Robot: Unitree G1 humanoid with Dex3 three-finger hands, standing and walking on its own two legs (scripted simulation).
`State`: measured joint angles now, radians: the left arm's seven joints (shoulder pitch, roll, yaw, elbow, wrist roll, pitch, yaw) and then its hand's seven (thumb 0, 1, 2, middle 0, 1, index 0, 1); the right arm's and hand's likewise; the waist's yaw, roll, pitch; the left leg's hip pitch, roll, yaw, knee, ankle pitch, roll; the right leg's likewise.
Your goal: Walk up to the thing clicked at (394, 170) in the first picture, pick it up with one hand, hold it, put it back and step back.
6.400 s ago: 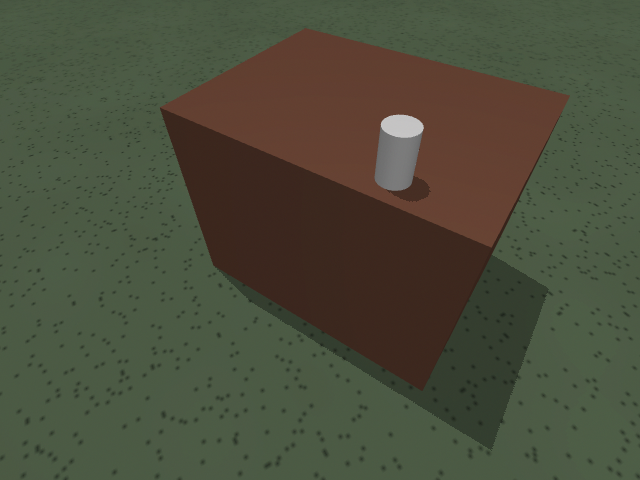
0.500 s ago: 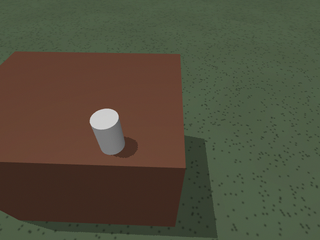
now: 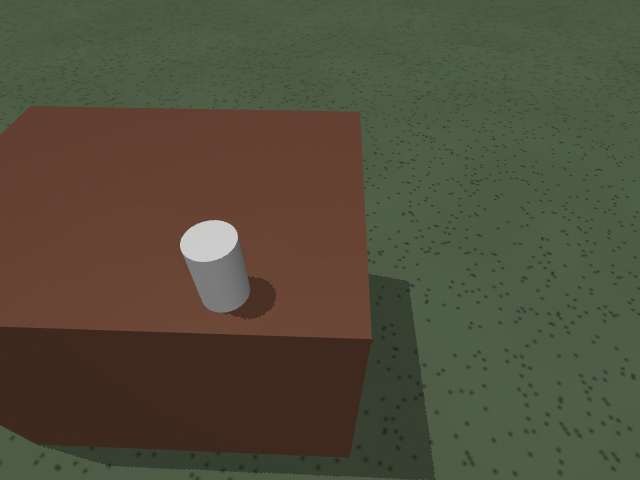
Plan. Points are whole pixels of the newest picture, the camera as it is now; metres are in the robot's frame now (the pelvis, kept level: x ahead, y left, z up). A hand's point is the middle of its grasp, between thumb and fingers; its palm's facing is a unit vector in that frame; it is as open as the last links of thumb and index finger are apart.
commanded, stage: stand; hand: left
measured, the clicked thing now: (218, 268) +0.44 +0.20 -0.02
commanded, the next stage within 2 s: rise first in 0.12 s
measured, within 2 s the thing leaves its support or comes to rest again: neither
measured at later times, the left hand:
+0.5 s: hand (155, 469) +0.18 +0.25 -0.12, palm faces +0.19 -0.93 -0.32, open 11.8 cm
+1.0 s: hand (125, 431) +0.19 +0.26 -0.02, palm faces +0.28 -0.89 -0.35, open 17.4 cm
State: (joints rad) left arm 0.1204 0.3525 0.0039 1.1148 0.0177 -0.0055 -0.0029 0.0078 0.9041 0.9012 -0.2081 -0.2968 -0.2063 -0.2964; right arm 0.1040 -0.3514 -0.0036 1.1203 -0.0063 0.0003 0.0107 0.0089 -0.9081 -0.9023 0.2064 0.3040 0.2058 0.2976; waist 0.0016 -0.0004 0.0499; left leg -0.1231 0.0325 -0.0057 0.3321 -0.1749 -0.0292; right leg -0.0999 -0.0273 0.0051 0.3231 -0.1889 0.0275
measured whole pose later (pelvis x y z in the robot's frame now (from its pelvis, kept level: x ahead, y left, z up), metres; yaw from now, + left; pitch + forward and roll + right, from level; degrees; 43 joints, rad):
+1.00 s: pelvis +0.01 +0.00 +0.00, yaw +0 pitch -2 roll +0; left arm 0.38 0.28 0.19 0.20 -0.04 -0.09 0.07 0.00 -0.51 0.02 -0.06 -0.05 -0.06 -0.04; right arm 0.26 -0.24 -0.11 0.59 0.03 -0.08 -0.05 0.00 0.47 -0.04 0.06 0.05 0.06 0.05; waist 0.03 0.03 0.01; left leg -0.15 0.03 0.00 0.41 -0.23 -0.03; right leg -0.13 -0.03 0.01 0.40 -0.25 0.03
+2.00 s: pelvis -0.01 +0.00 +0.00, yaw +1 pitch -4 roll +0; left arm 0.46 0.32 0.28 -0.12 -0.03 -0.26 0.03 -0.01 -0.59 0.07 -0.06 -0.05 -0.05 -0.06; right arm 0.23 -0.23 -0.16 0.67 0.02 -0.13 -0.04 -0.01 0.50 -0.06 0.06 0.06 0.06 0.05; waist 0.05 0.04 0.05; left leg -0.13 0.03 -0.02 0.40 -0.20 -0.03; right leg -0.11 -0.03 -0.01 0.41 -0.23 0.02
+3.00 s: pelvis +0.01 +0.01 -0.01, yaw +1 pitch +2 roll -1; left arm -0.10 0.47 0.54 0.48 -0.29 -0.15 -0.47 -0.01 -0.53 0.08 -0.05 -0.03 -0.05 -0.04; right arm 0.19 -0.22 -0.05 0.76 0.03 -0.15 -0.10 -0.01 0.50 -0.06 0.06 0.05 0.06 0.05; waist 0.02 0.00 -0.06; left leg -0.28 0.02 -0.02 0.52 -0.27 -0.02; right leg -0.23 -0.04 -0.01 0.48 -0.28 0.04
